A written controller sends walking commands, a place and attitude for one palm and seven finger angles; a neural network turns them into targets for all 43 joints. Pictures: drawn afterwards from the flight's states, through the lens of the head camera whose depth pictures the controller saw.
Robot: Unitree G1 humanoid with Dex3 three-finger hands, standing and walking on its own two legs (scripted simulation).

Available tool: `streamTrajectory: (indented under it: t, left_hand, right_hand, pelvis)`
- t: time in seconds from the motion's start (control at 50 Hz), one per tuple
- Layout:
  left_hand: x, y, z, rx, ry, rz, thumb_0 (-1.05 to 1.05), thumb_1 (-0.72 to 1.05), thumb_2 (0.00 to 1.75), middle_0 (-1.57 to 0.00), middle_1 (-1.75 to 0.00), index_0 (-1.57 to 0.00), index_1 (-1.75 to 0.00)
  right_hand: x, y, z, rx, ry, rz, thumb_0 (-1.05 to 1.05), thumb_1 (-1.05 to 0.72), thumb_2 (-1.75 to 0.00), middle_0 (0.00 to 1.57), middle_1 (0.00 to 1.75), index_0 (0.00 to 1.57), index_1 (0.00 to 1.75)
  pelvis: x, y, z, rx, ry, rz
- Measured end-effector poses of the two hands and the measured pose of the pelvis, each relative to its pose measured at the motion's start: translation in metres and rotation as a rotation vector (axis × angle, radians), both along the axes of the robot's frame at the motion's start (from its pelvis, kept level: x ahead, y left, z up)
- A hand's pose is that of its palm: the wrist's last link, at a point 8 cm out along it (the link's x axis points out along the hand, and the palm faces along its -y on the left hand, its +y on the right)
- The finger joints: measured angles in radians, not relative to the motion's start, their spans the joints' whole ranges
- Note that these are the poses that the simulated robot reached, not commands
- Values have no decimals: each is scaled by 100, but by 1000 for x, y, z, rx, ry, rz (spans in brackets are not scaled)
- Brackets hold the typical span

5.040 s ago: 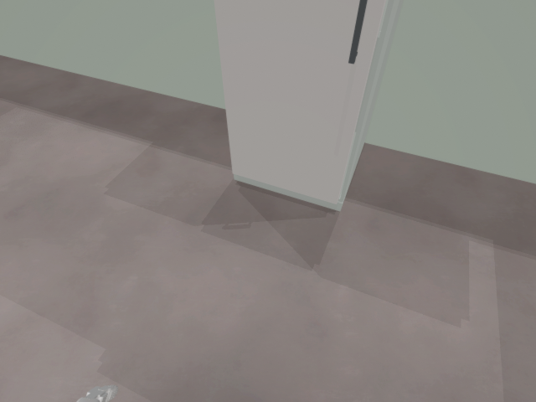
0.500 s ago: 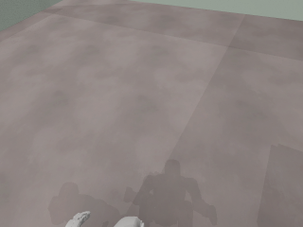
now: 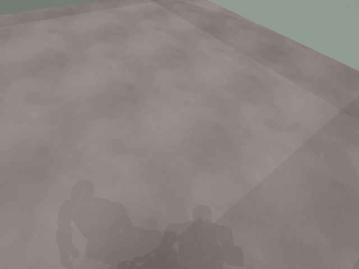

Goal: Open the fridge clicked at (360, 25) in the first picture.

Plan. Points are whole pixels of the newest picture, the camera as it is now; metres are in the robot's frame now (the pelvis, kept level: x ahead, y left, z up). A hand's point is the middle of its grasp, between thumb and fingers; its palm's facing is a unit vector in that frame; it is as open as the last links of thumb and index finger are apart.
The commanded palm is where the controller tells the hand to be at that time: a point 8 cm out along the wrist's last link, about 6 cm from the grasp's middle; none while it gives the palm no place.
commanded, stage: walk to a spot facing it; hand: right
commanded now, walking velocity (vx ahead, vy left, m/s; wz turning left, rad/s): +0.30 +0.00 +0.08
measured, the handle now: out of the picture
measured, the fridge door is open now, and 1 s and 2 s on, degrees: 0 0 0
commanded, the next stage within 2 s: turn to face it in 0.16 s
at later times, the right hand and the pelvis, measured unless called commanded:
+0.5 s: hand out of the picture +0.15 -0.22 -0.20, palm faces +0.05 +0.99 -0.16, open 7.4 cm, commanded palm none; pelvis +0.16 -0.05 -0.01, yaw +1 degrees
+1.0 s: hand (260, 219) +0.31 -0.22 -0.14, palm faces +0.26 +0.93 -0.25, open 7.4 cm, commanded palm none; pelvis +0.21 +0.00 +0.00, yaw -17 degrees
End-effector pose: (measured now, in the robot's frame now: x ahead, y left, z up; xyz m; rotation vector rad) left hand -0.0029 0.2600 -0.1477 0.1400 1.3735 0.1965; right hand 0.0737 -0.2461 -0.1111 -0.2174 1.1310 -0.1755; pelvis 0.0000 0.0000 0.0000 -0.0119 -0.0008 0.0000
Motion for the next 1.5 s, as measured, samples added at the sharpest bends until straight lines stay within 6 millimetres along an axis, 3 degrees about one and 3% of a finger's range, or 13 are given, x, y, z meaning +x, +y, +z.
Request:
streamTrajectory:
  t: [0.12, 0.22, 0.38, 0.46, 0.58, 0.66, 0.8, 0.96, 1.04, 1.12, 1.26, 1.38, 1.5]
  left_hand:
    - [61, 0, 13, 2, -118, 16, 1, 91, 90, -20, -30, -20, -30]
    - [119, -15, 14, -3, -156, -8, 1, 91, 90, -20, -30, -20, -30]
    - [220, -61, 5, 21, -230, -67, 1, 90, 90, -20, -30, -20, -30]
    - [228, -81, 9, 21, -193, -67, 1, 90, 90, -20, -30, -20, -30]
    - [227, -81, 21, 49, -105, -81, 0, 94, 90, -21, -30, -20, -30]
    - [230, -80, 23, 41, -70, -93, 0, 92, 90, -21, -30, -20, -30]
    - [248, -71, 23, 25, -57, -122, 1, 91, 90, -21, -30, -20, -30]
    - [276, -35, 12, 10, -25, -200, 1, 90, 90, -21, -30, -20, -30]
    - [300, -10, -2, -6, -27, -247, 1, 90, 90, -21, -30, -20, -30]
    - [334, 5, 2, -9, -51, -317, 1, 90, 90, -20, -30, -20, -30]
    - [387, 7, 6, -10, -66, -463, 1, 91, 90, -20, -30, -20, -30]
    - [429, -25, 8, -8, -89, -601, 1, 91, 90, -20, -30, -19, -30]
    - [468, -93, 17, -27, -177, -757, 1, 91, 90, -20, -30, -19, -30]
  right_hand:
    - [-7, 20, -8, 43, 121, 20, 0, -90, -89, 20, 30, 20, 30]
    - [-15, 25, -23, 86, 229, -14, 0, -90, -89, 20, 30, 21, 30]
    - [-1, 1, -61, 137, 407, -75, 0, -90, -89, 20, 30, 21, 30]
    - [42, -20, -61, 122, 362, -79, 1, -90, -89, 20, 30, 20, 30]
    - [126, -44, -43, 102, 160, -95, 0, -91, -90, 19, 30, 20, 30]
    - [165, -53, -32, 82, 64, -111, 0, -91, -90, 19, 30, 20, 30]
    - [199, -54, -19, 51, -4, -147, 0, -91, -90, 19, 30, 20, 30]
    - [214, -29, -5, 14, -60, -205, 0, -91, -90, 19, 30, 20, 30]
    - [202, -10, 0, -24, -80, -250, 0, -90, -90, 20, 30, 20, 30]
    - [173, 8, 11, -43, -38, -314, 0, -90, -89, 20, 30, 20, 30]
    - [118, 34, 13, -38, 29, -450, 0, -90, -89, 20, 30, 21, 30]
    - [58, 57, 3, 2, 119, -581, 0, -90, -89, 20, 30, 21, 30]
    - [-8, 72, -14, 64, 226, -708, 0, -90, -89, 20, 30, 21, 30]
  pelvis:
    - [34, 4, 7, 0, -2, 37]
    - [68, -4, 2, 21, -4, 52]
    - [139, -35, -22, 42, -14, 41]
    - [158, -47, -16, 37, -29, 31]
    - [173, -58, -2, 40, -13, -33]
    - [183, -57, 2, 39, 2, -76]
    - [200, -44, 4, 40, 23, -157]
    - [211, -11, 1, 29, 41, -262]
    - [216, 12, -5, 13, 39, -307]
    - [221, 27, 3, -18, 22, -374]
    - [226, 40, 8, -46, 13, -484]
    - [224, 38, 6, -41, 15, -566]
    - [214, 24, 0, -14, 19, -639]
